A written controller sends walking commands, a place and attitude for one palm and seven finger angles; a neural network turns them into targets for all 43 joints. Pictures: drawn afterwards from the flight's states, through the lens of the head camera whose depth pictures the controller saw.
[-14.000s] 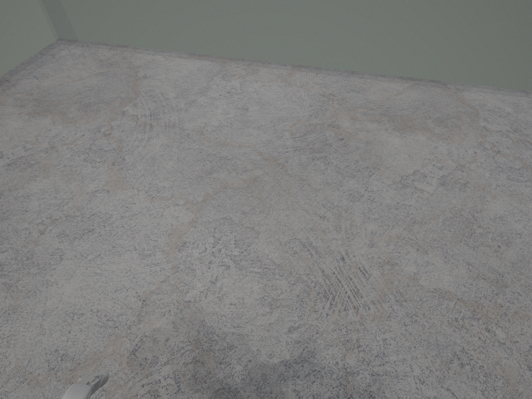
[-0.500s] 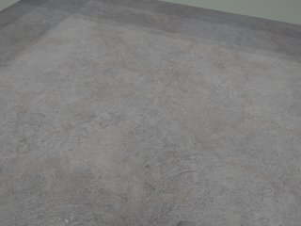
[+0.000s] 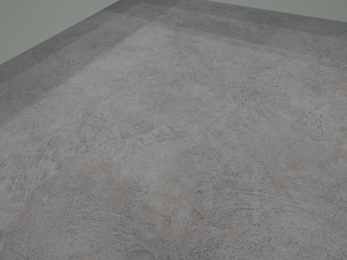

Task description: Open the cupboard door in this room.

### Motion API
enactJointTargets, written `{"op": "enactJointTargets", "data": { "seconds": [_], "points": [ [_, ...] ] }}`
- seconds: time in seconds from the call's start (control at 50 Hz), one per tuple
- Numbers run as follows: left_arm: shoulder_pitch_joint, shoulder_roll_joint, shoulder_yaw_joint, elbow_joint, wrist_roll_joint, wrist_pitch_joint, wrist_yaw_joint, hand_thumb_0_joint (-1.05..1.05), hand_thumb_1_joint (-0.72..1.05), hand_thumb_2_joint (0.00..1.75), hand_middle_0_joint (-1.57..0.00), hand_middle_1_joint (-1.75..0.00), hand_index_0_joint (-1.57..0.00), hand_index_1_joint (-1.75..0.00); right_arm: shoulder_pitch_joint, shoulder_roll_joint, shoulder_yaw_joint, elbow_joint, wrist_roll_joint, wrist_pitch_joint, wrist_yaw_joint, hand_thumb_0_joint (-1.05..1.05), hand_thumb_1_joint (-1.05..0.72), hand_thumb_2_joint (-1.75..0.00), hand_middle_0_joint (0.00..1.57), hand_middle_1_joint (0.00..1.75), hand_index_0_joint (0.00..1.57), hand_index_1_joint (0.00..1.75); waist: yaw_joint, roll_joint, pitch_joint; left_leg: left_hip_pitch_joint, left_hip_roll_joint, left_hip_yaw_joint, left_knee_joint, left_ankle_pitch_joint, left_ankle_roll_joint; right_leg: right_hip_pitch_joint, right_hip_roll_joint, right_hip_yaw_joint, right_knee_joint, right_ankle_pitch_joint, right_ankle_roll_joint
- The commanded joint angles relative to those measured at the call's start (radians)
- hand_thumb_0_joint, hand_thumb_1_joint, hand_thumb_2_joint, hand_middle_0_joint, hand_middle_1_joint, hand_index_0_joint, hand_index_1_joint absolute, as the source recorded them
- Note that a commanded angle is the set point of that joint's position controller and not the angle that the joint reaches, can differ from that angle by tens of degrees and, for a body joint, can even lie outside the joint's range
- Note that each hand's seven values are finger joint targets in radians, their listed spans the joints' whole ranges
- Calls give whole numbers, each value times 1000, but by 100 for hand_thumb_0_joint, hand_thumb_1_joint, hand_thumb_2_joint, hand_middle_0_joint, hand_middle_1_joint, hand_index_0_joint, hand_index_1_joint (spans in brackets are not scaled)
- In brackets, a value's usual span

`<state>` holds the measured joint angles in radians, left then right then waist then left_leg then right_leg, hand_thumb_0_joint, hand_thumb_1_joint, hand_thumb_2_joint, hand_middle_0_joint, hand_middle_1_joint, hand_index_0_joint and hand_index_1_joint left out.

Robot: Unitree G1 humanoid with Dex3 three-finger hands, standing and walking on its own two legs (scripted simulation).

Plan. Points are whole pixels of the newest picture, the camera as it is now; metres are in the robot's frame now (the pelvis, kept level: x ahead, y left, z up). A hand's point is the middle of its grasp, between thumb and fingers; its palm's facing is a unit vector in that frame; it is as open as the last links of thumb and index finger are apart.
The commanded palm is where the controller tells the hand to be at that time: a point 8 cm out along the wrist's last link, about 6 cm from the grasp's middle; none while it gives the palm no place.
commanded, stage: turn or walk to find it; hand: left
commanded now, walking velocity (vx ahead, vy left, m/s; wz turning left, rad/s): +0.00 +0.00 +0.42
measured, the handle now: out of the picture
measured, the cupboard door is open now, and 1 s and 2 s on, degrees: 0 0 0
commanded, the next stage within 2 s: none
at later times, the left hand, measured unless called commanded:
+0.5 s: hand out of the picture -0.01 +0.28 -0.17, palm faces +0.24 -0.94 -0.24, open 7.4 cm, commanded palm none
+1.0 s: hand out of the picture -0.04 +0.19 -0.14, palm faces +0.40 -0.87 -0.28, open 7.4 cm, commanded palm none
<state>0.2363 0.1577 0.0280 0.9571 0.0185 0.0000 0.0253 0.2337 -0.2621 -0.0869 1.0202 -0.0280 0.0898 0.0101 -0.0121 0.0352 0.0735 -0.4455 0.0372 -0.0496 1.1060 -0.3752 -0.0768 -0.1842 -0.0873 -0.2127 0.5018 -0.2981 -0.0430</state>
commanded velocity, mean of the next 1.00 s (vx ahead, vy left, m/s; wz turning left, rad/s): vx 0.00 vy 0.00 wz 0.42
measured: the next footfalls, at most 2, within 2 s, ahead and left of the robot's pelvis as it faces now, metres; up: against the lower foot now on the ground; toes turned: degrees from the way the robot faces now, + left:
left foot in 0.20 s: +0.00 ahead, +0.15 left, +0.00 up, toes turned +10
right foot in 0.76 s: +0.03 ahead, -0.08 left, +0.00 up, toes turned +14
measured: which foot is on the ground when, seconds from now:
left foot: up 0.00-0.18, down 0.20-0.76, up 0.78-1.00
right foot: down 0.00-0.20, up 0.22-0.74, down 0.76-1.00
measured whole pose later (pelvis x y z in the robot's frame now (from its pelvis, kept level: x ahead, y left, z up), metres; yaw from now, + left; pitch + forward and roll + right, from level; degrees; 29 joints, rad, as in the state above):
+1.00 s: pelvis -0.05 -0.02 +0.00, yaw +24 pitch -2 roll +2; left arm 0.18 0.15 0.02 0.94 0.01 0.01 0.02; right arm 0.28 -0.26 -0.10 1.02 -0.03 0.09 0.02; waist -0.04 0.05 0.07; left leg -0.48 0.01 -0.06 1.18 -0.34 -0.06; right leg -0.20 -0.08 -0.17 0.50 -0.26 -0.04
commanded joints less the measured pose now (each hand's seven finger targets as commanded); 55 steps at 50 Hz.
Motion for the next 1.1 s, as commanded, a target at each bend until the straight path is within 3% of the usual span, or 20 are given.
{"op": "enactJointTargets", "data": {
  "seconds": [0.0, 0.08, 0.14, 0.16, 0.18, 0.2, 0.22, 0.24, 0.3, 0.34, 0.58, 0.68, 0.7, 0.72, 0.74, 0.76, 0.8, 0.84, 0.9, 1.08],
  "points": [
    [76, 218, 60, -34, 12, -15, 12, 0, 90, 90, -20, -30, -20, -30, -96, -26, 9, -94, 12, -37, -3, 0, -90, -90, 20, 30, 20, 30, 54, -206, -55, -53, 6, 55, -174, -85, 1, 138, -271, 195, -139, 510, -106],
    [86, 247, 68, -14, 16, -6, 6, 0, 90, 90, -20, -30, -20, -30, -126, -19, 19, -112, 23, -51, -4, 0, -90, -90, 20, 30, 20, 30, 66, -240, -83, 66, -12, 107, -364, -101, 26, 114, -284, 185, -90, 535, -110],
    [46, 252, 71, -14, 6, 1, 4, 0, 90, 90, -20, -30, -20, -30, -49, -39, 18, -96, 20, -65, -5, 0, -90, -90, 20, 30, 20, 30, 10, -212, -129, 238, -15, 129, -624, 109, 44, 54, -256, 109, 14, 448, -37],
    [51, 230, 66, -19, -4, 8, 2, 0, 90, 90, -20, -30, -20, -30, -16, -85, 10, -88, 18, -76, -3, 0, -90, -90, 20, 30, 20, 30, -11, -83, -161, 380, 36, 68, -734, 255, 62, -49, -214, 60, 137, 333, 16],
    [55, 171, 54, -44, -9, 14, -2, 0, 90, 90, -20, -30, -20, -30, 8, -179, -13, -93, 11, -84, -7, 0, -90, -90, 20, 30, 20, 30, -26, 205, -170, 520, 268, -231, -771, 544, 144, -301, -78, 18, 337, -112, 93],
    [14, 144, 36, -71, -3, 25, 2, 0, 90, 90, -20, -30, -20, -30, 51, -231, -22, -81, 13, -73, -15, 0, -90, -90, 20, 30, 20, 30, -48, 257, -164, 485, 378, -300, -760, 803, 238, -359, -34, 93, 476, -367, 109],
    [-14, 167, 42, -65, 0, 36, 5, 0, 90, 90, -20, -30, -20, -30, 38, -206, -14, -75, 9, -70, -21, 0, -90, -90, 20, 30, 20, 30, -48, 166, -144, 402, 363, -234, -764, 688, 268, -323, -45, 151, 547, -333, 100],
    [-37, 165, 47, -52, 1, 44, 4, 0, 90, 90, -20, -30, -20, -30, -14, -177, -8, -85, 6, -73, -30, 0, -90, -90, 20, 30, 20, 30, -34, 212, -89, 340, 303, -216, -788, 622, 250, -341, -48, 182, 574, -267, 103],
    [-5, 173, 54, -23, 0, 37, -11, 0, 90, 90, -20, -30, -20, -30, -92, -136, 10, -112, 9, -79, -36, 0, -90, -90, 20, 30, 20, 30, 12, 128, -49, 334, 213, -133, -777, 622, 217, -362, -30, 189, 636, -124, 116],
    [2, 172, 52, -17, 0, 35, -12, 0, 90, 90, -20, -30, -20, -30, -68, -133, 10, -112, 13, -85, -35, 0, -90, -90, 20, 30, 20, 30, 12, 91, -69, 356, 190, -120, -776, 652, 211, -356, -20, 189, 639, -89, 126],
    [-134, 139, 39, -96, -9, 28, -2, 0, 90, 90, -20, -30, -20, -30, 31, -125, -12, -98, 1, -80, -30, 0, -90, -90, 20, 30, 20, 30, -29, 122, -98, 352, 197, -277, -740, 654, 264, -275, 21, 201, 358, -164, 128],
    [-54, 141, 43, -79, -17, 15, 2, 0, 90, 90, -20, -30, -20, -30, 3, -124, -18, -108, 3, -73, -25, 0, -90, -90, 20, 30, 20, 30, 15, 114, -125, 209, 138, -308, -688, 580, 223, -34, 66, 176, 58, -11, 104],
    [-13, 152, 46, -70, -17, 8, 4, 0, 90, 90, -20, -30, -20, -30, -6, -114, -18, -112, 8, -72, -24, 0, -90, -90, 20, 30, 20, 30, 38, 84, -150, 156, 109, -294, -652, 493, 191, 69, 48, 179, -80, 89, 100],
    [22, 197, 55, -63, -9, -2, 9, 0, 90, 90, -20, -30, -20, -30, 2, -78, -14, -117, 16, -73, -18, 0, -90, -90, 20, 30, 20, 30, 50, -27, -172, 33, 48, -233, -577, 301, 135, 210, -54, 262, -171, 133, 79],
    [43, 281, 72, -64, 6, -10, 16, 0, 90, 90, -20, -30, -20, -30, 11, -14, -4, -136, 21, -76, -14, 0, -90, -90, 20, 30, 20, 30, 60, -300, -177, -134, -98, -55, -368, -60, 61, 291, -301, 504, -205, 215, -15],
    [32, 295, 67, -79, 1, -5, 14, 0, 90, 90, -20, -30, -20, -30, -18, -55, -17, -146, 12, -63, -18, 0, -90, -90, 20, 30, 20, 30, 67, -278, -130, -120, -97, -39, -166, -224, 53, 120, -409, 551, -221, 274, -110],
    [-90, 229, 66, -108, -4, -1, 19, 0, 90, 90, -20, -30, -20, -30, 12, -65, -27, -103, 2, -33, -10, 0, -90, -90, 20, 30, 20, 30, 13, -211, -41, -99, -53, -68, 46, -117, 52, -46, -316, 441, -267, 63, -110],
    [-138, 184, 48, -118, -5, -7, 12, 0, 90, 90, -20, -30, -20, -30, 64, -45, -25, -68, 0, -27, 1, 0, -90, -90, 20, 30, 20, 30, -25, -166, -11, -100, -38, -32, 122, -8, 36, -58, -221, 297, -239, 100, -59],
    [-94, 173, 47, -106, -3, -15, 12, 0, 90, 90, -20, -30, -20, -30, 73, -38, -21, -58, 2, -24, 5, 0, -90, -90, 20, 30, 20, 30, -15, -199, -15, -103, -23, -9, 135, 53, 14, -31, -201, 232, -238, 139, -43],
    [33, 218, 64, -51, 13, -9, 11, 0, 90, 90, -20, -30, -20, -30, -68, -31, -4, -91, 10, -30, 3, 0, -90, -90, 20, 30, 20, 30, 51, -209, -23, -33, 9, 51, -141, -78, 5, 39, -274, 229, -214, 193, -95]
  ]
}}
